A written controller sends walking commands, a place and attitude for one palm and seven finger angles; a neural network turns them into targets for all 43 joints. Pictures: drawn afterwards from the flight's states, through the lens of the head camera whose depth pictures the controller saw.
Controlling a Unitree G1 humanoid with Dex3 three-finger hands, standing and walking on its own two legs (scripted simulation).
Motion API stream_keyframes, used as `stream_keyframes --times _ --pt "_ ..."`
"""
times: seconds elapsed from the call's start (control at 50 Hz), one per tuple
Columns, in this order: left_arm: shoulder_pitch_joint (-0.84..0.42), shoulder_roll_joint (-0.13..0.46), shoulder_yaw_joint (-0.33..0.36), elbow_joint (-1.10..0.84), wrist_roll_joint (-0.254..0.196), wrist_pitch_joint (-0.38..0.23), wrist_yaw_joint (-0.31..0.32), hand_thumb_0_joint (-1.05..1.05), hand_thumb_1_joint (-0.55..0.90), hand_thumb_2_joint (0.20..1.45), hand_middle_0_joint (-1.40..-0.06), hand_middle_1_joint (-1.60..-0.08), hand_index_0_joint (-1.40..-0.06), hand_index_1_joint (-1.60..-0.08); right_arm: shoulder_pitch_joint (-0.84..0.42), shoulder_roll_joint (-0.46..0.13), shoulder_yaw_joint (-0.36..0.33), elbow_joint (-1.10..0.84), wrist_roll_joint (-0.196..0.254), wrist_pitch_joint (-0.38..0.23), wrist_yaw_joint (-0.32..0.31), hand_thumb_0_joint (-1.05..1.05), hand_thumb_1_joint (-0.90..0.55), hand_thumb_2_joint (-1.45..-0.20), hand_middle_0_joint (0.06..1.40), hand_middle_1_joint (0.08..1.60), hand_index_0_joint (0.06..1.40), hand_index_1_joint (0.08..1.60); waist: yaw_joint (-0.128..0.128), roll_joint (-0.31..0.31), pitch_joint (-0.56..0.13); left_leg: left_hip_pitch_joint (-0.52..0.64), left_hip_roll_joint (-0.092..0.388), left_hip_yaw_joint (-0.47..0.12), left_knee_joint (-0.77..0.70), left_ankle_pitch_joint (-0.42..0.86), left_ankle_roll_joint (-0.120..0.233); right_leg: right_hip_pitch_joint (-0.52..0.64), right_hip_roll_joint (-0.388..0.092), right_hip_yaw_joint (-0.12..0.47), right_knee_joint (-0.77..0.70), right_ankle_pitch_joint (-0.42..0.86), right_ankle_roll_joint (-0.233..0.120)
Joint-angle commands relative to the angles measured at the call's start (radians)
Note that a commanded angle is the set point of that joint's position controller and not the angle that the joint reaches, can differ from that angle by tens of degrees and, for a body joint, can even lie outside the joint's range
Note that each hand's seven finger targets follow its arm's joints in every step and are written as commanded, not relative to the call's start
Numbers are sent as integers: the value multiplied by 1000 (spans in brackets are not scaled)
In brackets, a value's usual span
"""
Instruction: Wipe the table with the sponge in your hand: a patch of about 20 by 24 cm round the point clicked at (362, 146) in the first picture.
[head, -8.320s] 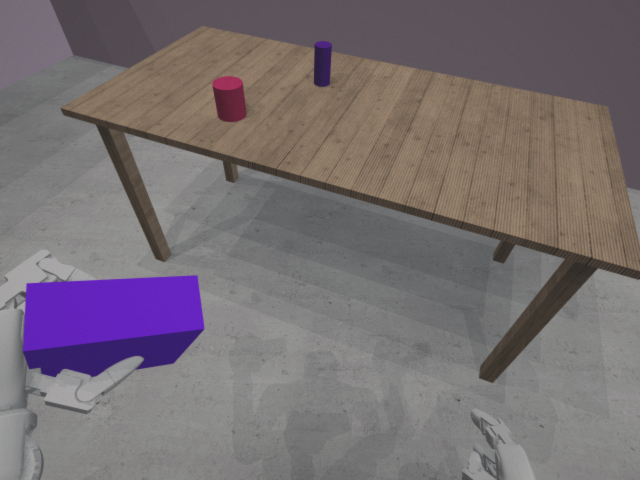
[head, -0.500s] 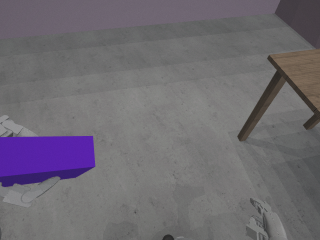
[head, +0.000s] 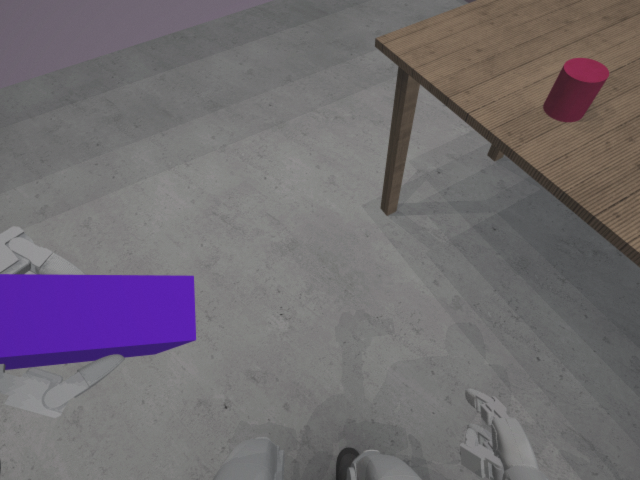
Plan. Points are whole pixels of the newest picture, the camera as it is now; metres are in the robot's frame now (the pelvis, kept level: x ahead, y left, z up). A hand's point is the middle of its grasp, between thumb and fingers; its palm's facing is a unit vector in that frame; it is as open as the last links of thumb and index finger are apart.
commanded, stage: turn to face it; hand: left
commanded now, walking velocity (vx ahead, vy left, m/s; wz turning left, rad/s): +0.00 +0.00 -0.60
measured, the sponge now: (122, 322) +0.24 +0.18 +0.15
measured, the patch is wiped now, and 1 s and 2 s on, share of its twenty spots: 0.00 0.00 0.00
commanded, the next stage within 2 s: none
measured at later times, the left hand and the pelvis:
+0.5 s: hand (163, 365) +0.20 +0.13 +0.17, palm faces +0.20 -0.82 -0.54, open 9.7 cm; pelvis -0.07 -0.05 -0.02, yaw -17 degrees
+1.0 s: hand (317, 418) +0.16 +0.01 +0.17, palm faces -0.12 -0.88 -0.45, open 9.7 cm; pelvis -0.15 -0.07 +0.00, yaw -33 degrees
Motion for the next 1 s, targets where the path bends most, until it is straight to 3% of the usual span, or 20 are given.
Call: stream_keyframes --times 0.0,0.2,0.24,0.26,0.28,0.32,0.36,0.4,0.44,0.46,0.48,0.5,0.52,0.56,0.7,0.9,0.92,0.94,0.96,0.98 --pt "52 155 184 -100 -21 -51 42 0 100 1300 -1200 -1600 -1200 -1600 -68 -91 -36 -155 7 -23 -13 0 -900 -900 200 300 200 300 49 -107 -337 4 2 -23 -161 -21 14 252 -283 406 -236 60 -22" --pt "-110 146 82 -141 9 -43 24 0 100 1300 -1200 -1600 -1200 -1600 -12 -134 -56 -175 8 16 -10 0 -900 -900 200 300 200 300 32 -71 -324 308 -37 26 -574 -43 93 71 -180 432 -336 -215 105" --pt "-156 152 85 -175 11 -63 7 0 100 1300 -1200 -1600 -1200 -1600 4 -156 -68 -185 -5 5 -14 0 -900 -900 200 300 200 300 9 72 -282 435 132 -106 -749 -72 182 -128 -65 325 -139 -289 168" --pt "-158 175 120 -203 14 -69 0 0 100 1300 -1200 -1600 -1200 -1600 -38 -159 -74 -204 -11 -10 -17 0 -900 -900 200 300 200 300 36 249 -272 463 330 -251 -805 33 249 -221 23 174 206 -243 189" --pt "-156 192 142 -228 22 -70 2 0 100 1300 -1200 -1600 -1200 -1600 -68 -127 -75 -215 3 -35 -27 0 -900 -900 200 300 200 300 50 290 -267 350 448 -247 -771 233 310 -225 -2 67 537 -283 201" --pt "-49 159 161 -119 17 -49 -11 0 100 1300 -1200 -1600 -1200 -1600 -60 -124 -72 -200 12 -51 -19 0 -900 -900 200 300 200 300 61 280 -149 108 422 -50 -772 192 266 -179 -86 67 724 -300 178" --pt "-125 109 98 -147 8 -45 -4 0 100 1300 -1200 -1600 -1200 -1600 -36 -113 -55 -189 29 -72 -18 0 -900 -900 200 300 200 300 56 258 -74 140 370 87 -689 290 196 -160 -132 -3 483 -315 179" --pt "-169 105 75 -119 12 -49 8 0 100 1300 -1200 -1600 -1200 -1600 23 -138 -54 -175 25 -107 -22 0 -900 -900 200 300 200 300 36 230 -116 179 339 104 -569 436 141 4 -95 -84 236 -300 183" --pt "-262 112 59 -114 27 -40 11 0 100 1300 -1200 -1600 -1200 -1600 39 -143 -61 -162 31 -132 -21 0 -900 -900 200 300 200 300 36 79 -187 174 262 140 -305 426 96 214 -53 -128 8 -57 180" --pt "-277 128 57 -70 39 -27 15 0 100 1300 -1200 -1600 -1200 -1600 25 -122 -58 -164 32 -137 -23 0 -900 -900 200 300 200 300 30 -141 -185 66 150 154 -53 206 56 268 -180 102 -102 180 102" --pt "-283 194 128 -79 28 -34 30 0 100 1300 -1200 -1600 -1200 -1600 -51 -110 -42 -189 21 -142 -29 0 -900 -900 200 300 200 300 49 -341 -199 -131 33 85 157 -208 18 273 -395 487 -175 492 -17" --pt "-231 208 155 -89 6 -26 30 0 100 1300 -1200 -1600 -1200 -1600 -52 -118 -60 -177 21 -129 -31 0 -900 -900 200 300 200 300 57 -290 -270 -46 45 -74 236 -171 21 188 -404 585 -239 268 16" --pt "-176 222 167 -150 -5 -32 26 0 100 1300 -1200 -1600 -1200 -1600 -57 -94 -42 -171 11 -108 -26 0 -900 -900 200 300 200 300 53 -172 -276 -68 46 -102 274 -94 13 201 -389 582 -232 62 -11" --pt "-106 201 179 -237 -18 -55 26 0 100 1300 -1200 -1600 -1200 -1600 -73 -76 -18 -152 7 -65 -7 0 -900 -900 200 300 200 300 44 -12 -353 -98 48 -95 246 -2 4 271 -336 448 -192 -64 -22" --pt "43 171 198 -106 -24 -66 38 0 100 1300 -1200 -1600 -1200 -1600 -69 -94 -43 -139 0 -14 -8 0 -900 -900 200 300 200 300 44 -87 -329 -14 -1 -36 -73 -7 9 209 -268 417 -290 -128 16" --pt "-141 135 67 -94 10 -54 19 0 100 1300 -1200 -1600 -1200 -1600 -18 -137 -56 -173 8 24 -10 0 -900 -900 200 300 200 300 29 -98 -315 302 -60 37 -574 -56 97 90 -162 428 -395 -262 127" --pt "-169 142 61 -120 10 -60 12 0 100 1300 -1200 -1600 -1200 -1600 10 -144 -63 -172 8 22 -10 0 -900 -900 200 300 200 300 8 -55 -319 408 -22 18 -677 -32 126 19 -123 401 -326 -264 164" --pt "-184 155 70 -132 9 -69 3 0 100 1300 -1200 -1600 -1200 -1600 5 -160 -70 -182 -1 15 -14 0 -900 -900 200 300 200 300 3 60 -280 459 105 -89 -772 -64 190 -104 -48 337 -157 -277 198" --pt "-204 170 97 -173 15 -75 -7 0 100 1300 -1200 -1600 -1200 -1600 -36 -165 -76 -210 -14 1 -14 0 -900 -900 200 300 200 300 30 245 -263 473 327 -280 -838 11 265 -220 37 196 231 -252 202" --pt "-222 203 135 -213 24 -78 -3 0 100 1300 -1200 -1600 -1200 -1600 -75 -130 -76 -223 0 -30 -23 0 -900 -900 200 300 200 300 45 266 -240 343 460 -296 -815 160 334 -254 -9 98 565 -276 206"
